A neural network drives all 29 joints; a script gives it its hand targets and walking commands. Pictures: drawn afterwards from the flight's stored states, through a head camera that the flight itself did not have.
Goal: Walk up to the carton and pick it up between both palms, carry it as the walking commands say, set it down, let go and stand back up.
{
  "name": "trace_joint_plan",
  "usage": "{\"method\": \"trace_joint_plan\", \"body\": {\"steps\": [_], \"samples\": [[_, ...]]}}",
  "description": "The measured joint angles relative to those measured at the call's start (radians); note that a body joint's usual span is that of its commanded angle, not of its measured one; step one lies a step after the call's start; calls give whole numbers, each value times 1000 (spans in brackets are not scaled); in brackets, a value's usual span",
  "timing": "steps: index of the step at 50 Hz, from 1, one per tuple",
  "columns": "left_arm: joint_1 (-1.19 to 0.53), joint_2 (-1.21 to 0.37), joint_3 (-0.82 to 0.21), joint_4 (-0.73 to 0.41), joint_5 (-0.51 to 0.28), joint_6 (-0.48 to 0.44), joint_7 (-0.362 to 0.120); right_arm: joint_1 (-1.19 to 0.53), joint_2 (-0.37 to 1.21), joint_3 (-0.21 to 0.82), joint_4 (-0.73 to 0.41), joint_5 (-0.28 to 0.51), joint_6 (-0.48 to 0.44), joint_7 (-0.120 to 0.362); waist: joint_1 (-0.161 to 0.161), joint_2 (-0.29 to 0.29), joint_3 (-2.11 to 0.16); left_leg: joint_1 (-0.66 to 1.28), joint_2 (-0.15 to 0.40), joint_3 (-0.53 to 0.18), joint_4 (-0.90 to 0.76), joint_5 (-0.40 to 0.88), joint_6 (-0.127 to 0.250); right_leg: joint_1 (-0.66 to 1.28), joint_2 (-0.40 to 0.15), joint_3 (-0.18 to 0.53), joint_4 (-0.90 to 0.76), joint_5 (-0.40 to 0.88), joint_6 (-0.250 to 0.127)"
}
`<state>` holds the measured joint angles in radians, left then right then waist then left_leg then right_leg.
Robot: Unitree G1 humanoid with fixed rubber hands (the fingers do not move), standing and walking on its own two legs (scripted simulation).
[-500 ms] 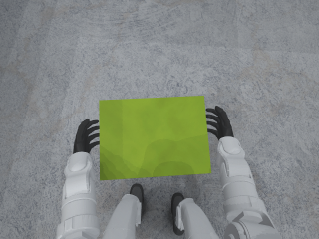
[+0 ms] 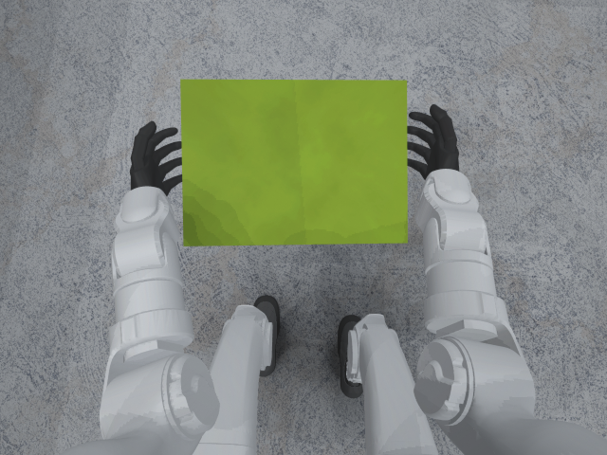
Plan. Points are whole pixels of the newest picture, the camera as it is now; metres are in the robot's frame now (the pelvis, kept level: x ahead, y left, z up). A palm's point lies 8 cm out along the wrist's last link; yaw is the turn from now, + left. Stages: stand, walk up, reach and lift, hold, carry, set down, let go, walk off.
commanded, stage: set down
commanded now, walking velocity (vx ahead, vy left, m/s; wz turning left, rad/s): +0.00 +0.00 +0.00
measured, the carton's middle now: (294, 170) +0.46 +0.04 -0.16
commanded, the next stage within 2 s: none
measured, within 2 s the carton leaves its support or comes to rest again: neither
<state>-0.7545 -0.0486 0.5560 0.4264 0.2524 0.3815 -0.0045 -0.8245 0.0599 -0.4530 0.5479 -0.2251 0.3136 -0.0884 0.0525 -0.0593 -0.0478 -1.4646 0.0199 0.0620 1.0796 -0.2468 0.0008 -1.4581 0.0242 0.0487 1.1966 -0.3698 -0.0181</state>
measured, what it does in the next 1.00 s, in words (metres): lowers itself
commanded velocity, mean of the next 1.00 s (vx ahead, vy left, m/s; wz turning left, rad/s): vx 0.00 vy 0.00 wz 0.00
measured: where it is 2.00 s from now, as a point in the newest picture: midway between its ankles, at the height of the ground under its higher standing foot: (308, 360)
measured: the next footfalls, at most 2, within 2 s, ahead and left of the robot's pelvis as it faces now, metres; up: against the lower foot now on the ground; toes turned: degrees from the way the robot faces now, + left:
none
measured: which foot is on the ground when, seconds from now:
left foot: down 0.00-1.00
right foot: down 0.00-1.00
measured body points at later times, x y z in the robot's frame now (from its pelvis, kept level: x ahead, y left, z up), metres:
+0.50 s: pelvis +0.01 +0.00 -0.06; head +0.30 +0.00 +0.28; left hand +0.44 +0.23 -0.17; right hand +0.49 -0.13 -0.19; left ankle +0.12 +0.13 -0.61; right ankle +0.08 -0.11 -0.61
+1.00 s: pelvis -0.01 +0.01 -0.13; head +0.32 +0.01 +0.17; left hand +0.48 +0.23 -0.26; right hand +0.51 -0.13 -0.27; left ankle +0.12 +0.13 -0.61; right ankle +0.08 -0.11 -0.61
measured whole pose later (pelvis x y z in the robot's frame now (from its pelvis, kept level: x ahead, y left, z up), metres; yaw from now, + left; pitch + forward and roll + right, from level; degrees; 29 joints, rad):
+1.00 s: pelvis -0.01 +0.01 -0.13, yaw +2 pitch +52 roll +3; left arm -1.04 0.06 0.52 0.52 0.14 0.37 0.05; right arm -1.07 -0.05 -0.45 0.55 -0.22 0.36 -0.09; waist 0.05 -0.04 -0.10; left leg -2.12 0.02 0.06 1.55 -0.35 0.01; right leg -2.09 0.02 0.05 1.66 -0.48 0.00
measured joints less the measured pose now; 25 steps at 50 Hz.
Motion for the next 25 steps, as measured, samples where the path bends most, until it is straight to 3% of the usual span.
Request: {"method": "trace_joint_plan", "body": {"steps": [25], "samples": [[-62,35,0,15,-59,-17,11,-76,-18,0,0,0,9,0,0,2,-81,-347,0,-1,252,-89,0,-335,0,0,243,-92,5]]}}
